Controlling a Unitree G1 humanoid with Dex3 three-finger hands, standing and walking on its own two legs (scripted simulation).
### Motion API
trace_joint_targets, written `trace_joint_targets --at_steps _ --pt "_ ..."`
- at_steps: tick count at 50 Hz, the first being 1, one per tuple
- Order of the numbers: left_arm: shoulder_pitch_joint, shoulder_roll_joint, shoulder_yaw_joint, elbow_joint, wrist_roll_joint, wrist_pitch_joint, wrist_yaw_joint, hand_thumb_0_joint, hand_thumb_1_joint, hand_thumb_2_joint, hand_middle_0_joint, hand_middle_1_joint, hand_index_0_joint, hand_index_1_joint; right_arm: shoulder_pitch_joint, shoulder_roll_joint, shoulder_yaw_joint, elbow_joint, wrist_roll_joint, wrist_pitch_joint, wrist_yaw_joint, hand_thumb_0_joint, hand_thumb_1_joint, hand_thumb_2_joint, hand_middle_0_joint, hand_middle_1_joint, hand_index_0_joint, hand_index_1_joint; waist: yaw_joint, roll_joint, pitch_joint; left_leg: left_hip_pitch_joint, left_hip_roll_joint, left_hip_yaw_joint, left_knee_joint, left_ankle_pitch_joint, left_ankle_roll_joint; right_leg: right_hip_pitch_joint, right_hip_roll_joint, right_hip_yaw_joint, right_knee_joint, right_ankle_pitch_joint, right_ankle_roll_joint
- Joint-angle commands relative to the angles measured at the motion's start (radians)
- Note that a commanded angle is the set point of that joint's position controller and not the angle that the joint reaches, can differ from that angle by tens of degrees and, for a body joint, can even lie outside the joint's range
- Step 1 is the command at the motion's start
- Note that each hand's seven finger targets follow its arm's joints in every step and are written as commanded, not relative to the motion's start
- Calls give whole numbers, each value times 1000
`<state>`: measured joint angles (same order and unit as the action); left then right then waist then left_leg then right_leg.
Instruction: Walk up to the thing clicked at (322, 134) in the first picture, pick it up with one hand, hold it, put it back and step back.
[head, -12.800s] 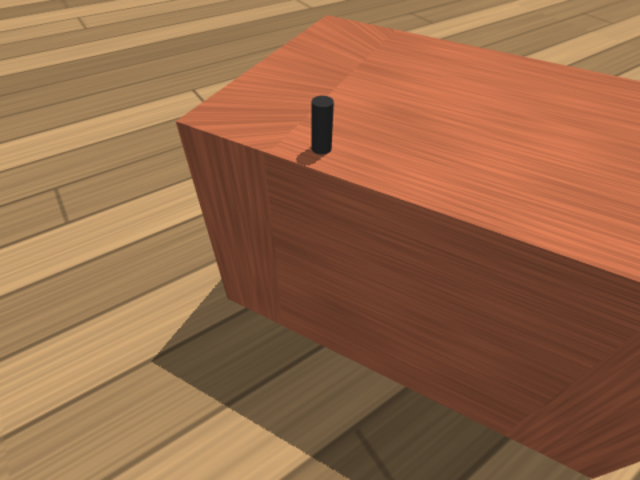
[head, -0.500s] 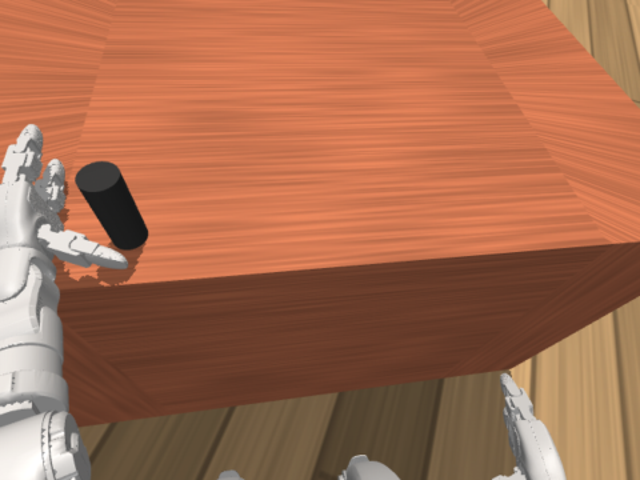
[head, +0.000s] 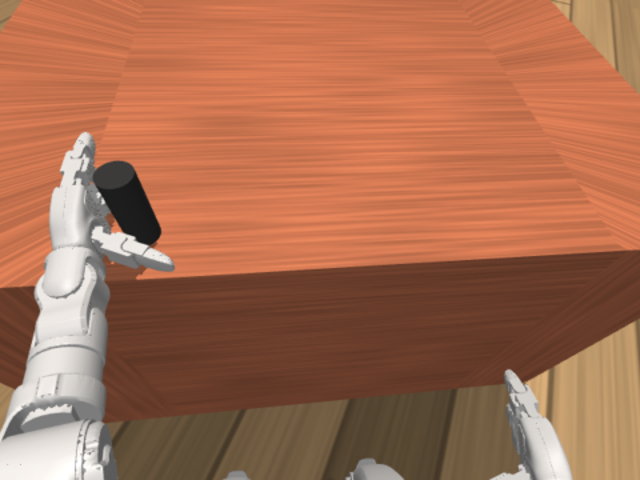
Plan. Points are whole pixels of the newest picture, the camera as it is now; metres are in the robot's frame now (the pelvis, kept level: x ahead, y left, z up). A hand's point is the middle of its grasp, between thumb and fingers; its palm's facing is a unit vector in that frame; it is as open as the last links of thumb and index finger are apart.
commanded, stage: close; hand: left
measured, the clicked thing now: (130, 207) +0.44 +0.21 +0.08
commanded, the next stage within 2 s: settle in 0.72 s
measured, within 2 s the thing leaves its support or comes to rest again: leaves its support in 1.06 s
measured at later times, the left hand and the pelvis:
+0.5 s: hand (136, 196) +0.46 +0.20 +0.08, palm faces +0.16 -0.99 +0.00, open 11.6 cm; pelvis -0.01 +0.00 -0.01, yaw -1 degrees
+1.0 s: hand (133, 196) +0.46 +0.20 +0.09, palm faces +0.17 -0.99 -0.01, open 5.9 cm; pelvis -0.01 +0.01 -0.01, yaw -1 degrees
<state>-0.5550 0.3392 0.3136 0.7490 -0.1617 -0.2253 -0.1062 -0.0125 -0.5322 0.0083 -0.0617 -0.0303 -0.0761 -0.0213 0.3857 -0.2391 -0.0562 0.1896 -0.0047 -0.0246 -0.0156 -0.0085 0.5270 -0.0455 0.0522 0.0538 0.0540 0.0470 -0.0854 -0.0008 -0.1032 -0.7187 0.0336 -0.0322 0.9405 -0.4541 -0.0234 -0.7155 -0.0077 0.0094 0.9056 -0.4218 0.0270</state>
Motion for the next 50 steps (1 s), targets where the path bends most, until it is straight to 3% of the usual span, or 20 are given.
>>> trace_joint_targets --at_steps 1,3,6,8,10,12,14,16,20,22,24,28,31,33,36,40,42,45,47,50 --pt "-399 258 69 -202 16 -83 31 0 -535 95 -336 -203 -338 -199 -24 -142 -86 -224 -3 -45 -9 0 527 -47 49 49 49 49 -5 30 -413 210 -21 31 -105 349 35 208 12 -23 -103 357 -26" --pt "-437 269 83 -184 20 -92 45 0 -510 138 -420 -276 -427 -270 -2 -135 -86 -200 -7 -32 -7 0 526 -46 49 49 49 49 -5 35 -382 167 -25 36 -104 332 37 212 9 -15 -102 355 -24" --pt "-485 214 34 -135 25 -100 41 0 -503 156 -502 -336 -513 -325 -9 -120 -77 -194 -8 -35 -7 0 520 -45 49 49 49 49 -29 44 -353 182 -23 36 -106 278 38 151 13 -14 -105 294 -27" --pt "-508 278 77 -131 34 -107 51 0 -480 177 -544 -367 -556 -356 -6 -141 -96 -227 -8 -36 -8 0 524 -44 49 49 49 49 -31 45 -396 184 -21 32 -106 282 36 165 13 -14 -99 300 -28" --pt "-490 226 57 -43 28 -100 45 0 -458 201 -586 -406 -599 -394 -6 -131 -82 -234 -10 -37 -4 0 525 -43 49 49 49 49 -36 21 -368 169 -23 33 -107 273 37 162 16 -16 -103 294 -27" --pt "-500 253 70 -7 33 -108 43 0 -432 230 -613 -429 -623 -420 6 -141 -94 -193 -12 -37 -1 0 523 -44 49 49 49 49 -38 43 -333 140 -23 33 -102 252 37 122 17 -16 -101 269 -30" --pt "-571 286 73 -71 43 -129 37 0 -362 274 -663 -470 -673 -460 -2 -120 -68 -208 -15 -40 5 0 526 -44 49 49 49 49 -32 85 -399 172 -19 29 -95 274 31 120 17 -19 -87 275 -35" --pt "-522 255 69 22 33 -124 29 0 -308 341 -724 -543 -736 -532 -13 -153 -94 -263 -15 -44 4 0 528 -43 49 49 48 49 -39 47 -412 185 -16 22 -95 298 29 125 23 -26 -86 287 -37" --pt "-614 292 67 -103 34 -143 33 0 -152 468 -847 -662 -855 -654 0 -135 -74 -247 -18 -44 4 0 525 -45 49 49 49 49 -28 115 -483 208 -19 27 -87 297 26 140 20 -23 -78 289 -37" --pt "-551 224 37 -10 31 -121 33 0 -119 543 -919 -743 -926 -738 -17 -153 -89 -275 -13 -45 -2 0 525 -45 49 49 48 49 -44 63 -443 199 -16 25 -97 278 27 124 24 -26 -86 275 -35" --pt "-583 269 53 -28 43 -124 47 0 -82 615 -975 -808 -978 -808 5 -137 -72 -215 -18 -37 -2 0 519 -48 49 49 48 49 -35 79 -403 162 -17 24 -103 257 25 111 25 -28 -90 257 -36" --pt "-524 203 29 1 36 -118 49 0 90 723 -1096 -924 -1102 -920 26 -146 -86 -238 -16 -36 -2 0 526 -46 49 49 48 49 -49 53 -406 191 -16 27 -94 311 28 106 27 -30 -83 303 -35" --pt "-491 211 34 -2 49 -115 60 0 173 801 -1177 -1009 -1184 -1004 45 -138 -84 -206 -17 -29 6 0 528 -45 49 49 48 49 -35 64 -380 176 -16 27 -88 326 29 89 26 -33 -79 306 -38" --pt "-510 257 69 -65 51 -117 74 0 200 836 -1228 -1058 -1236 -1052 24 -142 -84 -263 -14 -26 8 0 523 -46 49 49 48 49 -28 51 -438 187 -18 30 -86 336 31 139 23 -27 -79 329 -34" --pt "-502 213 42 -50 50 -114 69 0 270 968 -1313 -1174 -1317 -1173 36 -117 -73 -231 -14 -17 13 0 524 -47 48 49 48 49 -27 75 -383 179 -17 26 -100 333 24 113 26 -33 -76 304 -39" --pt "-573 333 111 -146 52 -128 74 0 452 1149 -1403 -1334 -1401 -1336 15 -127 -72 -247 -13 -11 13 0 534 -48 48 49 48 49 -17 90 -445 182 -17 26 -91 340 25 149 22 -26 -68 318 -38" --pt "-518 221 60 -53 44 -117 55 0 564 1303 -1343 -1343 -1339 -1365 35 -113 -67 -242 -16 -10 16 0 542 -53 49 50 49 50 -39 61 -400 172 -12 23 -87 351 27 121 25 -28 -67 324 -38" --pt "-582 304 71 -141 55 -125 50 0 764 1349 -1343 -1342 -1327 -1366 27 -134 -76 -254 -15 -9 10 0 543 -55 49 50 49 50 -27 97 -471 210 -19 28 -88 336 28 135 23 -24 -76 313 -37" --pt "-551 243 51 -83 40 -109 41 0 772 1375 -1368 -1380 -1356 -1401 -11 -110 -53 -299 -9 -10 10 0 543 -55 49 50 49 50 -23 66 -461 183 -21 31 -99 313 28 171 21 -24 -81 308 -35" --pt "-546 277 54 -116 39 -94 46 0 665 1345 -1402 -1415 -1396 -1431 40 -142 -76 -238 -8 -3 -1 0 541 -52 49 50 49 50 -23 80 -438 204 -19 32 -105 311 29 147 22 -23 -92 303 -35"
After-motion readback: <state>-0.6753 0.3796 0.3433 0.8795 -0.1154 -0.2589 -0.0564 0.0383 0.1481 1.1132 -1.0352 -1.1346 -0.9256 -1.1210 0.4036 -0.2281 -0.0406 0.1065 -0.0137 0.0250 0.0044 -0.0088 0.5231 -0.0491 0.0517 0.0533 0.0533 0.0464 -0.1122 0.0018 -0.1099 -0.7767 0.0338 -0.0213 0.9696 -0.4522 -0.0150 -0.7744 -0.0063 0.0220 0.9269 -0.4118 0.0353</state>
